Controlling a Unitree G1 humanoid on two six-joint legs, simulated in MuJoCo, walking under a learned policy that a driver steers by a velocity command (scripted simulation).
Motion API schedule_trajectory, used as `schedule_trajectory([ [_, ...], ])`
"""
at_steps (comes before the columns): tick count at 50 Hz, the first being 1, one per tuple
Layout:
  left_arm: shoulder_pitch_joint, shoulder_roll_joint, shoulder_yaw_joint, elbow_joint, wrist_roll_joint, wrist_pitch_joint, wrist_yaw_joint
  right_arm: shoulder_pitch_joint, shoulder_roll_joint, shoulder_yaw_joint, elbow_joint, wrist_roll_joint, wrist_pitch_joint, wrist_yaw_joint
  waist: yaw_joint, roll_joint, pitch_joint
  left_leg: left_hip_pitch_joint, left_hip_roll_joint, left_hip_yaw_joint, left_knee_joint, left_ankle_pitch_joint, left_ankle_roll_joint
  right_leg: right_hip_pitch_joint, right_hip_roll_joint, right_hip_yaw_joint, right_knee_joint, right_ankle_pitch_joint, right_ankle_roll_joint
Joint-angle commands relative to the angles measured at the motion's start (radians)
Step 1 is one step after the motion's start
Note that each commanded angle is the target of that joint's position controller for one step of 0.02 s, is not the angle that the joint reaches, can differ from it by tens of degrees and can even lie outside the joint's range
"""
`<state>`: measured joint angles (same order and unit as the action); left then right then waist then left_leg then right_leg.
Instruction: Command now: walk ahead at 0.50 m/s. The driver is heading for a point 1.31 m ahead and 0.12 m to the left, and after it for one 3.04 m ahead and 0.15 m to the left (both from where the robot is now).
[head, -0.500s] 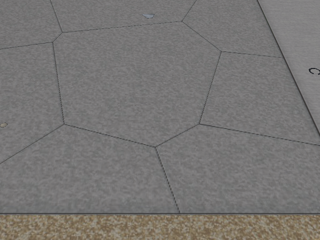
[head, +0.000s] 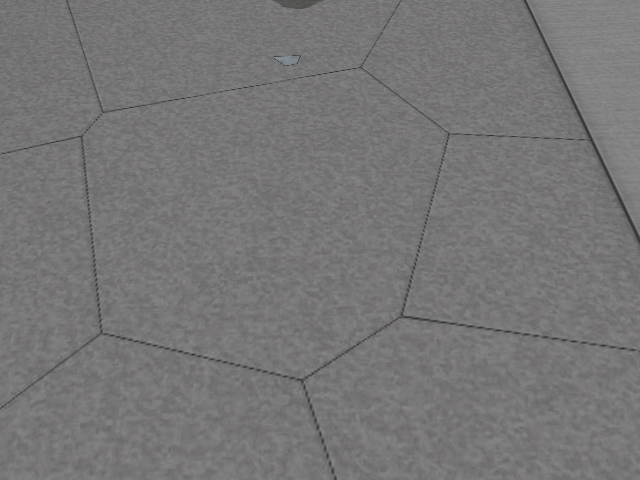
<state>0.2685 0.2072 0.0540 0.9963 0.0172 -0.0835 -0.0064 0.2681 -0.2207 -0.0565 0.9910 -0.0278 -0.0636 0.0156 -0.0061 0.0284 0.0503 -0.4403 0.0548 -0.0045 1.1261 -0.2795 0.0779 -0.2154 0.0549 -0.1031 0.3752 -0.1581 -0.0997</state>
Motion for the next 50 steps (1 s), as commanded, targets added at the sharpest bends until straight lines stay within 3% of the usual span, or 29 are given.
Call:
schedule_trajectory([
  [1,0.083,0.094,0.011,-0.007,-0.006,-0.025,0.006,0.079,-0.026,-0.008,-0.015,-0.009,0.022,0.011,-0.028,-0.085,-0.02,-0.106,0.046,-0.008,-0.025,0.06,-0.021,0.076,-0.261,0.246,-0.23,0.165,-0.099],
  [8,0.198,0.093,0.001,0.022,-0.006,-0.022,0.012,-0.208,-0.027,0.003,-0.112,0.003,0.025,0.017,0.032,-0.075,0.051,-0.242,0.055,0.043,-0.322,0.242,-0.065,0.161,-0.24,0.18,-0.274,0.242,-0.094],
  [14,0.279,0.096,-0.002,0.061,0.005,-0.017,0.022,-0.334,-0.028,0.012,-0.166,0.007,0.013,0.015,0.065,-0.095,0.072,-0.221,0.01,0.079,-0.507,0.238,-0.027,0.308,-0.27,0.148,-0.221,0.404,-0.102],
  [17,0.243,0.116,0.004,0.064,0.011,-0.014,0.03,-0.288,-0.044,0.004,-0.167,0.008,0.0,0.009,0.024,-0.101,0.051,-0.106,-0.032,0.096,-0.572,0.143,0.02,0.346,-0.286,0.124,-0.119,0.638,-0.084],
  [18,0.227,0.126,0.007,0.064,0.012,-0.012,0.03,-0.211,-0.057,-0.004,-0.144,0.008,-0.005,0.002,-0.01,-0.108,0.01,0.002,-0.066,0.11,-0.591,0.111,0.039,0.341,-0.28,0.111,-0.027,0.775,-0.071],
  [19,0.206,0.131,0.008,0.062,0.008,-0.008,0.028,-0.062,-0.072,-0.016,-0.094,0.003,-0.013,-0.007,-0.075,-0.087,-0.063,0.175,-0.098,0.128,-0.654,0.141,0.061,0.31,-0.25,0.083,0.141,0.824,-0.053],
  [20,0.196,0.116,0.001,0.048,0.0,-0.009,0.025,0.118,-0.12,-0.035,-0.041,-0.016,-0.023,-0.017,-0.138,-0.053,-0.167,0.439,-0.019,0.039,-0.665,0.14,0.1,0.147,-0.21,0.059,0.369,0.643,-0.034],
  [21,0.276,0.026,-0.019,0.012,-0.039,-0.01,0.012,0.254,-0.237,-0.065,-0.028,-0.04,-0.025,-0.025,-0.13,0.146,-0.323,0.759,0.294,-0.404,-0.707,0.036,0.221,-0.195,-0.07,-0.006,0.77,0.128,0.017],
  [22,0.269,0.079,0.001,0.02,-0.024,-0.009,0.011,0.203,-0.223,-0.063,-0.03,-0.006,-0.008,-0.013,-0.107,0.135,-0.349,0.748,0.37,-0.685,-0.851,0.026,0.265,-0.35,0.021,0.11,0.947,-0.357,0.01],
  [23,0.176,0.106,0.012,-0.004,-0.009,-0.004,0.012,0.075,-0.183,-0.051,-0.048,0.016,-0.004,-0.01,-0.055,0.053,-0.177,0.598,0.324,-0.52,-0.865,-0.043,0.229,-0.417,-0.056,0.157,0.968,-0.271,-0.001],
  [24,0.119,0.092,0.009,-0.019,-0.005,-0.008,0.006,-0.002,-0.113,-0.032,-0.063,0.019,-0.008,-0.005,-0.035,0.008,-0.083,0.454,0.282,-0.404,-0.909,-0.013,0.2,-0.406,-0.093,0.154,0.912,-0.191,-0.002],
  [25,0.106,0.071,0.008,-0.018,-0.002,-0.003,0.003,-0.031,-0.073,-0.02,-0.058,0.016,-0.015,-0.005,-0.003,0.005,-0.028,0.355,0.231,-0.309,-0.944,0.038,0.159,-0.364,-0.124,0.149,0.846,-0.15,0.001],
  [26,0.12,0.057,0.007,-0.016,0.014,0.01,-0.002,-0.033,-0.043,-0.009,-0.044,0.02,-0.021,-0.009,0.026,0.025,-0.006,0.284,0.189,-0.237,-0.966,0.092,0.128,-0.313,-0.144,0.146,0.794,-0.129,0.012],
  [27,0.14,0.039,0.004,-0.006,0.021,0.024,-0.008,-0.016,-0.034,-0.004,-0.033,0.018,-0.027,-0.012,0.04,0.034,-0.01,0.255,0.168,-0.193,-0.977,0.134,0.119,-0.277,-0.148,0.139,0.771,-0.116,0.023],
  [29,0.118,0.035,0.006,-0.016,0.023,0.039,-0.016,0.042,-0.061,-0.008,-0.009,0.019,-0.042,-0.015,0.048,0.027,-0.009,0.251,0.152,-0.148,-0.992,0.223,0.129,-0.294,-0.152,0.118,0.739,-0.083,0.04],
  [32,-0.013,0.051,0.007,-0.062,0.02,0.051,-0.02,0.097,-0.085,-0.01,0.006,0.019,-0.045,-0.014,0.03,0.021,0.029,0.283,0.14,-0.111,-1.033,0.231,0.134,-0.406,-0.177,0.098,0.637,0.015,0.069],
  [37,-0.2,0.04,-0.003,-0.125,0.007,0.046,-0.024,0.185,-0.079,-0.002,0.026,0.019,-0.042,-0.016,-0.018,0.025,0.05,0.37,0.117,-0.054,-1.032,0.348,0.117,-0.445,-0.161,0.058,0.392,0.146,0.088],
  [42,-0.32,0.045,-0.009,-0.173,0.006,0.037,-0.021,0.262,-0.083,-0.001,0.057,0.008,-0.038,-0.028,-0.052,0.038,0.065,0.518,0.153,-0.036,-0.982,0.483,0.123,-0.446,-0.126,0.033,0.245,0.135,0.057],
  [45,-0.301,0.06,-0.003,-0.182,0.005,0.024,-0.018,0.241,-0.101,-0.007,0.063,0.001,-0.034,-0.037,-0.023,0.046,0.055,0.577,0.179,-0.022,-0.899,0.665,0.109,-0.371,-0.095,0.023,0.182,0.035,0.014],
  [47,-0.128,0.085,0.014,-0.129,0.007,0.012,-0.005,0.206,-0.118,-0.012,0.061,0.0,-0.03,-0.037,0.056,0.049,-0.033,0.562,0.159,0.008,-0.694,0.909,0.081,-0.141,-0.03,-0.006,0.122,-0.012,-0.025],
  [48,0.049,0.113,0.029,-0.07,0.019,0.001,0.004,0.191,-0.111,-0.009,0.054,0.006,-0.028,-0.034,0.127,0.013,-0.129,0.467,0.116,0.045,-0.491,0.844,0.06,0.092,-0.037,0.008,0.078,0.034,-0.054],
  [49,0.218,0.205,0.054,-0.04,0.046,-0.006,0.016,0.209,-0.058,0.008,0.016,0.031,-0.03,-0.026,0.164,-0.106,-0.265,0.198,0.045,0.09,-0.169,0.499,0.028,0.393,-0.276,0.292,0.062,-0.058,-0.126],
  [50,0.235,0.273,0.071,-0.035,0.04,0.002,0.007,0.306,-0.005,0.012,0.014,0.051,-0.029,-0.019,0.115,-0.283,-0.354,-0.094,-0.141,0.069,0.141,-0.262,0.003,0.554,-0.501,0.748,-0.07,-0.057,-0.247],
])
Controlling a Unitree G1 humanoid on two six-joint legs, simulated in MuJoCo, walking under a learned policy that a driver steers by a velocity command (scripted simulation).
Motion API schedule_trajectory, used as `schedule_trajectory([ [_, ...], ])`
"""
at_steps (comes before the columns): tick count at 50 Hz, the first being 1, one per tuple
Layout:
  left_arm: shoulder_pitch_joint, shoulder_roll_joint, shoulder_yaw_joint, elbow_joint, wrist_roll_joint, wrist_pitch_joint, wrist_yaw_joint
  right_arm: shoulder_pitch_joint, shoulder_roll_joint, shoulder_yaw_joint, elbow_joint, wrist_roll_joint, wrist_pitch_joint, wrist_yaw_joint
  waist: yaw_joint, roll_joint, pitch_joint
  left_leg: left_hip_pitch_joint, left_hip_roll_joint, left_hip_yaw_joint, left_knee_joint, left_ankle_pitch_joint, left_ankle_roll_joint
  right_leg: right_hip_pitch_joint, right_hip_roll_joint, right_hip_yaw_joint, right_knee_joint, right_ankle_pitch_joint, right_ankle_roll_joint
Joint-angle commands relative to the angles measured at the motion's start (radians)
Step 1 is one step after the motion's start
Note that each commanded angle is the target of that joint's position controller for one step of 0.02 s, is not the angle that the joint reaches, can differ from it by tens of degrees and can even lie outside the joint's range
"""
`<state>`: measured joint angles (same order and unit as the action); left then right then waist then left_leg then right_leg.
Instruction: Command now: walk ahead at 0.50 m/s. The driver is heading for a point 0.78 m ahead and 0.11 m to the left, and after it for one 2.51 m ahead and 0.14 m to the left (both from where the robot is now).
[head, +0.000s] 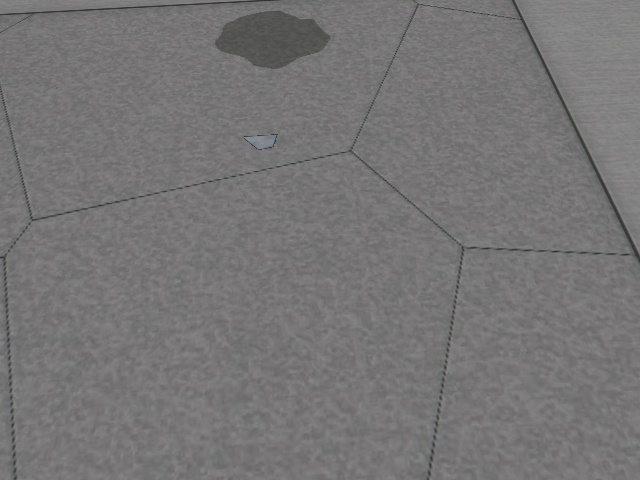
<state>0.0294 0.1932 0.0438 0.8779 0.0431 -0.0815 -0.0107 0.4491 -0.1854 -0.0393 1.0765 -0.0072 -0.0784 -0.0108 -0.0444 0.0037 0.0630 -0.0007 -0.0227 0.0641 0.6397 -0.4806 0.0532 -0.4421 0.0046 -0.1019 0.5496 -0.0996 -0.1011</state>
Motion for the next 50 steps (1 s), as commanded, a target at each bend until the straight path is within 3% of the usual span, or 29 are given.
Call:
schedule_trajectory([
  [1,0.37,0.237,0.071,0.07,-0.021,0.012,0.005,0.032,-0.126,-0.029,-0.075,0.004,-0.007,0.004,0.126,-0.096,-0.267,-0.611,0.003,-0.127,0.686,0.003,0.047,0.678,-0.389,0.7,-0.273,-0.197,-0.208],
  [2,0.271,0.171,0.052,0.053,-0.029,0.01,0.003,-0.045,-0.119,-0.029,-0.101,0.0,-0.013,0.009,0.096,-0.059,-0.131,-0.63,0.046,-0.121,0.651,0.1,0.05,0.525,-0.357,0.547,-0.3,-0.177,-0.175],
  [3,0.226,0.12,0.037,0.05,-0.025,0.003,0.0,-0.078,-0.1,-0.027,-0.105,-0.002,-0.015,0.012,0.071,-0.029,-0.073,-0.597,0.08,-0.116,0.591,0.164,0.049,0.419,-0.307,0.448,-0.339,-0.102,-0.141],
  [5,0.224,0.068,0.019,0.074,-0.03,-0.008,0.008,-0.056,-0.07,-0.024,-0.097,-0.027,0.009,0.023,0.022,-0.061,-0.042,-0.512,0.112,-0.106,0.511,0.206,0.028,0.305,-0.234,0.314,-0.379,0.008,-0.094],
  [7,0.284,0.084,0.02,0.101,-0.032,-0.023,0.011,-0.063,-0.057,-0.025,-0.101,-0.031,0.027,0.033,0.011,-0.06,-0.044,-0.506,0.113,-0.085,0.48,0.224,0.009,0.294,-0.219,0.267,-0.394,0.104,-0.1],
  [9,0.32,0.113,0.024,0.115,-0.035,-0.029,0.013,-0.132,-0.06,-0.024,-0.125,-0.032,0.039,0.038,0.012,-0.054,-0.018,-0.569,0.129,-0.068,0.431,0.276,-0.01,0.298,-0.21,0.232,-0.422,0.116,-0.105],
  [14,0.406,0.106,0.015,0.135,-0.034,-0.025,0.013,-0.342,-0.068,-0.017,-0.197,-0.02,0.042,0.042,0.057,-0.053,0.029,-0.67,0.138,-0.029,0.208,0.428,-0.042,0.36,-0.18,0.172,-0.447,0.2,-0.091],
  [17,0.457,0.109,0.012,0.152,-0.033,-0.026,0.016,-0.433,-0.055,-0.006,-0.227,-0.015,0.038,0.042,0.085,-0.063,0.035,-0.648,0.112,0.0,0.074,0.481,-0.035,0.414,-0.178,0.144,-0.436,0.275,-0.084],
  [21,0.505,0.116,0.012,0.177,-0.021,-0.019,0.026,-0.513,-0.068,-0.004,-0.263,-0.014,0.028,0.039,0.102,-0.07,0.051,-0.652,0.086,0.012,-0.027,0.442,-0.001,0.539,-0.216,0.139,-0.39,0.373,-0.095],
  [24,0.468,0.137,0.018,0.179,-0.015,-0.015,0.034,-0.454,-0.087,-0.013,-0.258,-0.014,0.015,0.032,0.055,-0.08,0.023,-0.525,0.039,0.031,-0.091,0.336,0.048,0.58,-0.233,0.115,-0.275,0.63,-0.075],
  [25,0.453,0.146,0.021,0.179,-0.014,-0.013,0.034,-0.363,-0.102,-0.023,-0.23,-0.015,0.009,0.025,0.016,-0.085,-0.025,-0.411,0.005,0.043,-0.113,0.307,0.068,0.575,-0.226,0.103,-0.169,0.753,-0.063],
  [26,0.432,0.147,0.02,0.175,-0.019,-0.009,0.031,-0.198,-0.12,-0.035,-0.173,-0.021,0.0,0.016,-0.055,-0.056,-0.107,-0.214,-0.019,0.055,-0.18,0.354,0.093,0.526,-0.19,0.071,0.014,0.757,-0.043],
  [27,0.423,0.124,0.011,0.15,-0.03,-0.01,0.028,-0.016,-0.183,-0.056,-0.128,-0.046,-0.009,0.005,-0.115,0.0,-0.221,0.06,0.126,-0.102,-0.186,0.313,0.141,0.329,-0.149,0.046,0.276,0.495,-0.025],
  [28,0.537,0.022,-0.008,0.127,-0.072,-0.01,0.014,0.072,-0.295,-0.085,-0.118,-0.059,-0.006,0.004,-0.076,0.235,-0.358,0.353,0.438,-0.606,-0.272,0.235,0.291,-0.045,0.042,-0.007,0.691,-0.193,0.027],
  [29,0.478,0.118,0.018,0.134,-0.043,-0.008,0.017,-0.011,-0.253,-0.078,-0.127,-0.017,0.01,0.014,-0.059,0.109,-0.33,0.284,0.426,-0.727,-0.368,0.205,0.284,-0.15,0.047,0.145,0.791,-0.387,0.009],
  [30,0.39,0.122,0.024,0.103,-0.036,-0.008,0.015,-0.132,-0.205,-0.063,-0.146,-0.005,0.011,0.016,-0.012,0.068,-0.165,0.133,0.391,-0.547,-0.38,0.193,0.249,-0.197,-0.013,0.157,0.782,-0.303,0.003],
  [31,0.346,0.106,0.021,0.094,-0.034,-0.012,0.011,-0.186,-0.14,-0.045,-0.152,-0.008,0.004,0.021,0.008,0.021,-0.092,0.009,0.347,-0.443,-0.42,0.266,0.218,-0.172,-0.048,0.154,0.724,-0.236,0.003],
  [33,0.358,0.07,0.019,0.101,-0.012,0.01,0.003,-0.202,-0.079,-0.025,-0.127,-0.004,-0.009,0.014,0.067,0.049,-0.035,-0.14,0.257,-0.285,-0.466,0.369,0.15,-0.078,-0.091,0.147,0.617,-0.188,0.02],
  [36,0.345,0.05,0.017,0.097,-0.003,0.038,-0.012,-0.127,-0.104,-0.025,-0.093,-0.001,-0.029,0.01,0.084,0.054,-0.034,-0.167,0.23,-0.211,-0.495,0.47,0.154,-0.07,-0.098,0.118,0.559,-0.15,0.047],
  [39,0.211,0.065,0.018,0.05,-0.005,0.049,-0.017,-0.075,-0.125,-0.027,-0.08,-0.001,-0.031,0.01,0.064,0.049,0.008,-0.142,0.22,-0.18,-0.541,0.454,0.159,-0.179,-0.126,0.096,0.456,-0.052,0.075],
  [44,0.027,0.054,0.006,-0.012,-0.019,0.044,-0.02,0.008,-0.12,-0.02,-0.061,-0.002,-0.027,0.009,0.017,0.052,0.033,-0.063,0.199,-0.124,-0.543,0.555,0.143,-0.214,-0.11,0.056,0.212,0.076,0.092],
  [50,-0.091,0.067,0.002,-0.066,-0.02,0.031,-0.017,0.078,-0.13,-0.021,-0.028,-0.016,-0.021,-0.004,-0.01,0.068,0.052,0.103,0.246,-0.103,-0.473,0.726,0.145,-0.202,-0.07,0.032,0.049,0.038,0.047],
])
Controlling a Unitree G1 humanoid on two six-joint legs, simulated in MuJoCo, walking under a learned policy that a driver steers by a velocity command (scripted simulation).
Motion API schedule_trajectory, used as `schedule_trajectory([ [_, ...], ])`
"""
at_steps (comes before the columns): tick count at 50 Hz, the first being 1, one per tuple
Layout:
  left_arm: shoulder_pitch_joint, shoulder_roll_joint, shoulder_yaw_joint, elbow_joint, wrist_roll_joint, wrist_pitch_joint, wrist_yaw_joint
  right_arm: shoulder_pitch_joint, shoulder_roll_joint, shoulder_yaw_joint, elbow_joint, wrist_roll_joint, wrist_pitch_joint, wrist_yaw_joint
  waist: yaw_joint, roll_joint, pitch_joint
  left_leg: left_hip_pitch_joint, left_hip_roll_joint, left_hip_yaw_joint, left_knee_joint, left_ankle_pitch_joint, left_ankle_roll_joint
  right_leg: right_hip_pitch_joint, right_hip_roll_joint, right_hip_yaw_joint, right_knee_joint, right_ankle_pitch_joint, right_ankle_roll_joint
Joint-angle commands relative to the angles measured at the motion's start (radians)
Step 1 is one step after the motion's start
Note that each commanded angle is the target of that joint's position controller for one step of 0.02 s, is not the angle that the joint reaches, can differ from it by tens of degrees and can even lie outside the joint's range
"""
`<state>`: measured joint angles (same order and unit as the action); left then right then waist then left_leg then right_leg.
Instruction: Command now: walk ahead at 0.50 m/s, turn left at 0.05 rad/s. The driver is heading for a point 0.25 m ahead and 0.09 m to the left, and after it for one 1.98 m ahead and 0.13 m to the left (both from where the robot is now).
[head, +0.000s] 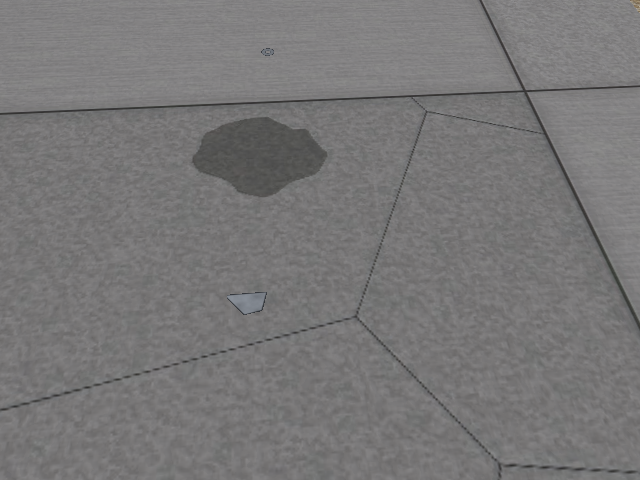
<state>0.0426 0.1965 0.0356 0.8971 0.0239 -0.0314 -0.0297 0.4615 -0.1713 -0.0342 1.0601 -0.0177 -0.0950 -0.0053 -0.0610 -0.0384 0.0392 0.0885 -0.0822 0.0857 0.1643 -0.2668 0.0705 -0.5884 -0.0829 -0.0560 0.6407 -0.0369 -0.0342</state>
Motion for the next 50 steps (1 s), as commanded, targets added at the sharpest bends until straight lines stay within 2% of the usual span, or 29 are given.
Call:
schedule_trajectory([
  [1,-0.105,0.07,0.013,-0.091,-0.001,-0.024,0.003,0.065,-0.147,-0.027,-0.008,-0.007,-0.002,-0.012,0.012,0.109,0.076,0.027,0.314,-0.134,0.032,0.57,0.124,-0.029,0.027,-0.014,-0.061,-0.058,-0.032],
  [3,0.005,0.085,0.023,-0.065,0.001,-0.039,0.014,0.024,-0.162,-0.031,-0.011,-0.01,0.002,-0.016,0.071,0.114,0.035,0.02,0.301,-0.128,0.176,0.837,0.098,0.132,0.079,-0.025,-0.115,-0.123,-0.059],
  [4,0.16,0.097,0.032,-0.012,0.007,-0.053,0.024,0.003,-0.163,-0.03,-0.014,-0.004,0.005,-0.015,0.133,0.092,-0.042,-0.005,0.259,-0.108,0.347,0.912,0.072,0.308,0.111,-0.04,-0.192,-0.053,-0.076],
  [5,0.319,0.144,0.047,0.032,0.03,-0.071,0.036,-0.004,-0.144,-0.023,-0.03,0.014,0.003,-0.013,0.184,0.062,-0.15,-0.166,0.21,-0.091,0.557,0.72,0.046,0.575,0.015,0.036,-0.193,0.109,-0.101],
  [6,0.417,0.263,0.074,0.03,0.055,-0.075,0.044,0.092,-0.042,0.002,-0.062,0.065,0.005,-0.012,0.165,-0.135,-0.331,-0.492,0.071,-0.009,0.927,0.124,-0.01,0.916,-0.327,0.393,-0.167,0.411,-0.213],
  [7,0.387,0.265,0.079,0.013,0.008,-0.056,0.037,0.103,-0.119,-0.026,-0.052,0.05,0.017,-0.027,0.152,-0.126,-0.412,-0.554,-0.001,-0.091,1.118,-0.304,-0.009,0.882,-0.411,0.54,-0.21,0.685,-0.282],
  [8,0.288,0.209,0.062,-0.006,-0.01,-0.05,0.034,0.035,-0.14,-0.041,-0.063,0.031,0.029,-0.032,0.105,-0.038,-0.301,-0.576,0.059,-0.147,1.159,-0.255,-0.005,0.754,-0.362,0.378,-0.21,0.707,-0.256],
  [9,0.216,0.136,0.041,-0.017,-0.011,-0.052,0.035,-0.018,-0.111,-0.038,-0.075,0.019,0.033,-0.029,0.085,-0.013,-0.175,-0.602,0.093,-0.132,1.12,-0.206,-0.012,0.621,-0.319,0.257,-0.25,0.675,-0.215],
  [10,0.184,0.094,0.028,-0.019,-0.01,-0.051,0.041,-0.037,-0.094,-0.041,-0.076,0.007,0.044,-0.022,0.064,-0.02,-0.101,-0.592,0.123,-0.129,1.063,-0.168,-0.016,0.522,-0.267,0.173,-0.294,0.583,-0.166],
  [11,0.178,0.073,0.021,-0.012,-0.014,-0.05,0.051,-0.036,-0.091,-0.047,-0.08,-0.008,0.061,-0.013,0.043,-0.05,-0.063,-0.564,0.136,-0.122,1.026,-0.137,-0.026,0.444,-0.229,0.117,-0.328,0.531,-0.142],
  [14,0.191,0.108,0.025,-0.016,-0.007,-0.058,0.058,-0.018,-0.067,-0.053,-0.092,-0.009,0.099,0.001,0.007,-0.051,-0.089,-0.527,0.111,-0.09,1.025,-0.073,-0.044,0.381,-0.219,0.027,-0.35,0.559,-0.155],
  [18,0.187,0.119,0.027,-0.024,-0.005,-0.049,0.066,-0.13,-0.072,-0.051,-0.155,-0.015,0.126,0.01,0.007,-0.077,-0.062,-0.596,0.139,-0.068,0.871,0.031,-0.056,0.374,-0.207,-0.055,-0.366,0.42,-0.163],
  [22,0.226,0.141,0.031,-0.01,-0.002,-0.035,0.063,-0.217,-0.061,-0.033,-0.195,-0.016,0.131,0.022,0.043,-0.08,-0.074,-0.5,0.121,-0.034,0.657,0.075,-0.048,0.379,-0.206,-0.088,-0.349,0.377,-0.169],
  [26,0.257,0.167,0.041,0.004,0.003,-0.007,0.053,-0.253,-0.087,-0.033,-0.218,-0.015,0.128,0.013,0.071,-0.085,-0.069,-0.461,0.105,-0.021,0.532,-0.039,-0.031,0.432,-0.242,-0.042,-0.306,0.267,-0.174],
  [28,0.251,0.169,0.044,0.012,0.001,0.009,0.057,-0.235,-0.086,-0.032,-0.218,-0.014,0.114,0.008,0.057,-0.065,-0.062,-0.384,0.1,-0.021,0.374,-0.011,-0.014,0.423,-0.233,-0.029,-0.25,0.14,-0.144],
  [29,0.267,0.161,0.043,0.021,0.005,0.017,0.059,-0.209,-0.099,-0.031,-0.21,-0.017,0.098,0.003,0.04,-0.011,-0.07,-0.287,0.112,-0.053,0.237,0.112,-0.006,0.386,-0.207,-0.039,-0.197,0.049,-0.095],
  [30,0.307,0.105,0.028,0.014,0.008,0.02,0.054,-0.175,-0.165,-0.043,-0.204,-0.029,0.079,-0.008,0.053,0.149,-0.115,-0.168,0.264,-0.219,0.155,0.348,0.012,0.32,-0.136,-0.101,-0.058,-0.1,-0.032],
  [31,0.345,0.011,0.003,-0.002,-0.018,0.023,0.055,-0.222,-0.218,-0.047,-0.227,-0.01,0.076,-0.02,0.08,0.324,-0.125,-0.153,0.464,-0.428,0.127,0.638,0.147,0.223,0.027,-0.129,0.031,-0.453,0.028],
  [32,0.275,0.075,0.017,0.012,-0.019,0.044,0.064,-0.179,-0.159,-0.035,-0.198,-0.001,0.077,-0.027,0.018,0.221,-0.118,-0.197,0.458,-0.4,0.127,0.611,0.215,0.242,0.025,-0.027,0.128,-0.566,0.037],
  [33,0.251,0.088,0.024,0.003,-0.023,0.056,0.062,-0.207,-0.137,-0.023,-0.187,-0.004,0.078,-0.032,0.045,0.188,-0.086,-0.22,0.418,-0.351,0.113,0.557,0.213,0.226,0.035,0.008,0.164,-0.55,0.037],
  [34,0.247,0.081,0.024,0.013,-0.02,0.062,0.06,-0.255,-0.121,-0.014,-0.188,-0.006,0.082,-0.036,0.069,0.156,-0.062,-0.241,0.37,-0.299,0.098,0.488,0.179,0.228,0.028,0.035,0.154,-0.502,0.037],
  [37,0.288,0.077,0.026,0.052,0.0,0.068,0.059,-0.311,-0.11,-0.001,-0.188,0.002,0.08,-0.042,0.097,0.149,-0.075,-0.235,0.302,-0.207,0.107,0.524,0.132,0.277,0.047,0.04,0.124,-0.409,0.04],
  [41,0.28,0.052,0.015,0.074,-0.012,0.069,0.068,-0.296,-0.124,0.001,-0.148,-0.001,0.078,-0.036,0.079,0.15,-0.073,-0.249,0.291,-0.207,0.112,0.367,0.122,0.346,0.051,0.037,-0.03,-0.365,0.048],
  [43,0.303,0.048,0.011,0.096,-0.012,0.065,0.072,-0.31,-0.132,-0.002,-0.133,0.004,0.085,-0.033,0.094,0.142,-0.06,-0.282,0.273,-0.215,0.118,0.225,0.092,0.413,0.056,0.024,-0.185,-0.244,0.044],
  [45,0.317,0.071,0.007,0.111,0.003,0.049,0.072,-0.291,-0.122,-0.004,-0.115,0.012,0.09,-0.027,0.084,0.093,-0.039,-0.357,0.234,-0.22,0.111,0.036,0.016,0.509,-0.01,0.088,-0.306,-0.081,0.033],
  [46,0.294,0.103,0.01,0.109,0.003,0.039,0.069,-0.263,-0.109,-0.006,-0.107,0.016,0.093,-0.022,0.046,0.047,-0.006,-0.36,0.187,-0.194,0.096,-0.007,-0.008,0.458,-0.043,0.126,-0.3,-0.106,0.021],
  [47,0.276,0.093,0.009,0.121,-0.01,0.034,0.062,-0.269,-0.095,-0.005,-0.094,0.018,0.097,-0.019,0.046,-0.027,0.035,-0.289,0.159,-0.16,0.102,0.032,-0.018,0.34,-0.036,0.134,-0.323,-0.19,0.013],
  [48,0.269,0.066,0.0,0.126,-0.01,0.027,0.058,-0.265,-0.104,-0.007,-0.079,0.014,0.097,-0.019,0.048,-0.034,0.037,-0.227,0.161,-0.157,0.132,0.079,-0.02,0.301,-0.035,0.14,-0.358,-0.227,0.017],
  [50,0.261,0.071,0.0,0.134,-0.011,0.019,0.062,-0.251,-0.111,-0.01,-0.059,0.009,0.093,-0.019,0.043,-0.039,0.021,-0.193,0.168,-0.157,0.152,0.124,-0.016,0.306,-0.028,0.137,-0.382,-0.22,0.021],
])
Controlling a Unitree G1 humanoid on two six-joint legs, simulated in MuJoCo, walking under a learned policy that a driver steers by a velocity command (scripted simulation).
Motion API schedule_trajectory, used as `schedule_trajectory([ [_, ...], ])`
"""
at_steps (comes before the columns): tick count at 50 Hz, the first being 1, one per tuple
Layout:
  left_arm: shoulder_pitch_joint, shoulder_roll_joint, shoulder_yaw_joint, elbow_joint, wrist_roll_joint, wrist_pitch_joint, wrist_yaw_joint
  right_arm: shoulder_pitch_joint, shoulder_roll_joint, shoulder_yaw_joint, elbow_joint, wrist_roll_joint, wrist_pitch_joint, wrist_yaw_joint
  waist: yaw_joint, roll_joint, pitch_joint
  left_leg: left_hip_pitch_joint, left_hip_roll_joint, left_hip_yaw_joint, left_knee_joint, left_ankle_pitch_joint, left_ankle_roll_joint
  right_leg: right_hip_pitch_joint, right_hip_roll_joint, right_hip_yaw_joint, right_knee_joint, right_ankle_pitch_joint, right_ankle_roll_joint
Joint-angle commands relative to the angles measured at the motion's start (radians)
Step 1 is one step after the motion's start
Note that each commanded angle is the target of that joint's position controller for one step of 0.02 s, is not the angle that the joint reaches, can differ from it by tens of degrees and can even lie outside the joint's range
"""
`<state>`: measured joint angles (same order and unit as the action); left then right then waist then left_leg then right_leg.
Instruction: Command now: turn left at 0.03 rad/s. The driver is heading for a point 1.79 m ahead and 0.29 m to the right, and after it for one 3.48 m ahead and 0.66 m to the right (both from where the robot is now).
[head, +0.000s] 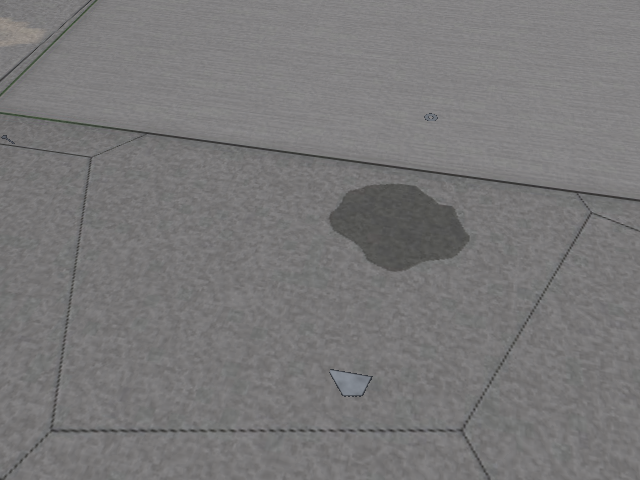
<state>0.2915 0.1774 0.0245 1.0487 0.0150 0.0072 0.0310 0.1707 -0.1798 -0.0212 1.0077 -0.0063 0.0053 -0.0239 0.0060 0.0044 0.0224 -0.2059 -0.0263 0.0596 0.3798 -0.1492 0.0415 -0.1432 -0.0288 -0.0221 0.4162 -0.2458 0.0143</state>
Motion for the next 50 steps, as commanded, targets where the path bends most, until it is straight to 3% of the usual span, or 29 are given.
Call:
schedule_trajectory([
  [1,0.017,0.086,0.008,-0.012,-0.003,-0.023,0.003,0.042,-0.103,-0.024,0.002,-0.004,-0.01,0.001,-0.022,-0.067,0.032,0.095,0.115,-0.133,-0.065,0.013,0.013,-0.121,-0.082,0.102,-0.157,0.002,-0.03],
  [9,0.056,0.072,0.0,0.025,-0.003,-0.022,0.006,0.086,-0.078,-0.009,0.071,-0.002,-0.012,-0.003,-0.01,-0.015,0.046,0.046,0.111,-0.126,-0.088,-0.021,-0.009,-0.087,-0.077,0.101,-0.159,-0.025,-0.049],
  [10,0.07,0.074,0.0,0.031,-0.002,-0.021,0.006,0.102,-0.076,-0.007,0.08,-0.003,-0.011,-0.003,-0.008,-0.017,0.025,0.047,0.098,-0.117,-0.083,-0.091,-0.01,-0.082,-0.07,0.102,-0.167,-0.109,-0.053],
  [12,0.083,0.116,0.017,0.028,-0.002,-0.01,0.004,0.114,-0.094,-0.014,0.077,-0.007,-0.003,-0.001,-0.001,-0.048,0.05,-0.027,0.045,-0.075,-0.011,-0.335,0.005,-0.107,-0.057,0.125,-0.169,-0.393,-0.087],
  [14,0.119,0.131,0.028,0.027,-0.001,0.001,0.001,0.088,-0.073,-0.012,0.055,-0.017,0.001,0.008,0.023,-0.095,0.127,-0.166,0.008,-0.038,0.092,-0.408,0.011,-0.111,-0.12,0.228,-0.233,-0.581,-0.138],
  [15,0.141,0.143,0.036,0.036,-0.001,0.002,0.002,0.073,-0.041,-0.006,0.043,-0.022,-0.004,0.015,0.032,-0.148,0.14,-0.207,-0.013,0.013,0.203,-0.306,0.002,-0.084,-0.189,0.312,-0.293,-0.604,-0.172],
  [16,0.14,0.151,0.043,0.04,-0.001,-0.001,0.002,0.065,-0.033,-0.003,0.028,-0.033,-0.011,0.022,0.032,-0.176,0.143,-0.222,0.019,0.01,0.306,-0.229,0.004,-0.085,-0.255,0.371,-0.332,-0.564,-0.203],
  [18,0.101,0.149,0.048,0.028,0.006,-0.014,-0.001,0.086,-0.065,-0.014,0.015,-0.029,-0.029,0.032,0.002,-0.133,0.116,-0.258,0.056,-0.022,0.375,-0.258,0.014,-0.047,-0.27,0.358,-0.334,-0.448,-0.214],
  [21,0.003,0.151,0.053,0.002,-0.006,-0.028,-0.008,0.182,-0.038,-0.016,0.029,-0.017,-0.053,0.038,-0.067,-0.126,0.104,-0.038,0.029,0.023,0.172,-0.221,0.033,-0.161,-0.183,0.211,-0.253,-0.401,-0.175],
  [22,-0.014,0.147,0.056,-0.002,-0.006,-0.027,-0.011,0.266,-0.028,-0.018,0.061,-0.015,-0.056,0.032,-0.099,-0.103,0.11,0.101,-0.005,0.052,0.086,-0.184,0.036,-0.252,-0.148,0.171,-0.177,-0.423,-0.169],
  [23,-0.03,0.122,0.052,-0.012,0.001,-0.03,-0.013,0.351,-0.044,-0.025,0.092,-0.019,-0.061,0.023,-0.123,-0.029,0.12,0.209,0.001,0.008,0.008,-0.229,0.037,-0.34,-0.097,0.119,-0.041,-0.408,-0.155],
  [24,-0.042,0.046,0.032,-0.034,0.007,-0.037,-0.022,0.462,-0.11,-0.038,0.109,-0.033,-0.072,0.01,-0.153,0.2,0.086,0.302,0.233,-0.331,-0.175,-0.459,0.063,-0.452,0.004,-0.016,0.292,-0.316,-0.118],
  [25,-0.063,0.029,0.027,-0.077,0.009,-0.043,-0.031,0.512,-0.196,-0.056,0.116,-0.019,-0.07,0.013,-0.14,0.318,0.114,0.289,0.397,-0.701,-0.34,-0.729,0.136,-0.634,0.089,-0.046,0.499,-0.326,-0.118],
  [26,-0.068,0.085,0.037,-0.089,0.03,-0.049,-0.042,0.414,-0.178,-0.051,0.096,-0.023,-0.064,0.01,-0.071,0.201,0.176,0.174,0.422,-0.718,-0.345,-0.753,0.174,-0.635,0.01,0.029,0.628,-0.233,-0.132],
  [27,-0.087,0.093,0.039,-0.088,0.024,-0.056,-0.055,0.316,-0.143,-0.041,0.058,-0.018,-0.072,0.016,-0.031,0.095,0.186,0.122,0.376,-0.61,-0.329,-0.649,0.159,-0.62,-0.025,0.047,0.652,-0.125,-0.132],
  [28,-0.068,0.078,0.036,-0.073,0.016,-0.063,-0.063,0.276,-0.129,-0.037,0.04,-0.014,-0.083,0.018,-0.01,0.062,0.16,0.122,0.322,-0.497,-0.329,-0.497,0.138,-0.587,-0.043,0.047,0.638,-0.052,-0.118],
  [29,-0.061,0.078,0.038,-0.062,0.019,-0.067,-0.069,0.265,-0.112,-0.032,0.033,-0.008,-0.094,0.015,0.0,0.046,0.13,0.147,0.286,-0.412,-0.328,-0.355,0.123,-0.563,-0.053,0.034,0.62,0.002,-0.102],
  [33,-0.125,0.067,0.038,-0.079,0.02,-0.05,-0.072,0.38,-0.069,-0.014,0.079,-0.007,-0.113,0.008,-0.018,0.062,0.083,0.247,0.224,-0.223,-0.274,0.065,0.121,-0.608,-0.047,-0.023,0.594,0.091,-0.06],
  [37,-0.308,0.053,0.024,-0.158,0.014,-0.046,-0.069,0.41,-0.069,-0.006,0.086,-0.01,-0.113,0.006,-0.047,0.078,0.111,0.236,0.208,-0.15,-0.26,0.279,0.14,-0.612,-0.028,-0.068,0.418,0.143,-0.034],
  [40,-0.386,0.049,0.014,-0.196,0.005,-0.048,-0.069,0.42,-0.086,-0.009,0.093,-0.012,-0.115,0.002,-0.06,0.102,0.123,0.234,0.21,-0.114,-0.252,0.379,0.143,-0.524,-0.004,-0.098,0.261,0.179,-0.055],
  [43,-0.362,0.074,0.02,-0.209,0.003,-0.055,-0.06,0.391,-0.109,-0.015,0.095,-0.013,-0.116,0.0,-0.027,0.103,0.111,0.274,0.237,-0.088,-0.192,0.596,0.133,-0.409,0.026,-0.111,0.173,0.157,-0.111],
  [45,-0.195,0.11,0.04,-0.165,0.001,-0.066,-0.045,0.355,-0.139,-0.025,0.092,-0.016,-0.115,-0.002,0.05,0.105,0.019,0.31,0.236,-0.061,0.009,0.877,0.108,-0.223,0.08,-0.118,0.15,0.102,-0.153],
  [46,-0.025,0.129,0.054,-0.109,0.003,-0.075,-0.036,0.335,-0.149,-0.029,0.088,-0.013,-0.109,-0.001,0.12,0.082,-0.068,0.277,0.211,-0.037,0.203,0.873,0.091,-0.038,0.1,-0.123,0.085,0.135,-0.173],
  [47,0.134,0.181,0.074,-0.066,0.023,-0.082,-0.026,0.336,-0.133,-0.024,0.074,-0.007,-0.107,0.003,0.172,0.042,-0.161,0.101,0.174,-0.021,0.453,0.614,0.08,0.207,-0.018,0.002,0.072,0.051,-0.205],
  [48,0.222,0.288,0.101,-0.062,0.049,-0.082,-0.025,0.446,-0.01,-0.004,0.047,0.025,-0.104,0.019,0.116,-0.181,-0.305,-0.245,0.01,0.015,0.871,-0.071,0.039,0.491,-0.344,0.507,0.005,-0.122,-0.334],
  [49,0.156,0.263,0.097,-0.063,0.012,-0.069,-0.039,0.41,-0.08,-0.025,0.05,0.008,-0.103,0.024,0.104,-0.128,-0.312,-0.371,-0.041,-0.116,1.012,-0.329,0.055,0.437,-0.372,0.774,-0.181,-0.238,-0.362],
  [50,0.019,0.214,0.083,-0.083,-0.003,-0.069,-0.041,0.299,-0.104,-0.035,0.012,-0.003,-0.099,0.025,0.048,-0.08,-0.118,-0.445,0.036,-0.122,1.014,-0.23,0.065,0.272,-0.338,0.599,-0.202,-0.312,-0.319],
])
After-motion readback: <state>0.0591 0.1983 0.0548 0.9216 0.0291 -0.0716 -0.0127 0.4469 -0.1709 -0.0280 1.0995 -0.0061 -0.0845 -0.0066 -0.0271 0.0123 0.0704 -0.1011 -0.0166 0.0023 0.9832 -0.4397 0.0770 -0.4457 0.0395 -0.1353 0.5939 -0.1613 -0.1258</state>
